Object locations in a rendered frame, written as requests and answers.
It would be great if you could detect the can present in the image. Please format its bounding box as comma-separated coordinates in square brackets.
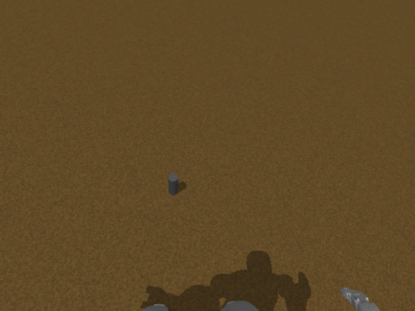
[168, 173, 178, 196]

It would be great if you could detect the right robot hand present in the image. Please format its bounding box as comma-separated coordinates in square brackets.
[340, 288, 380, 311]

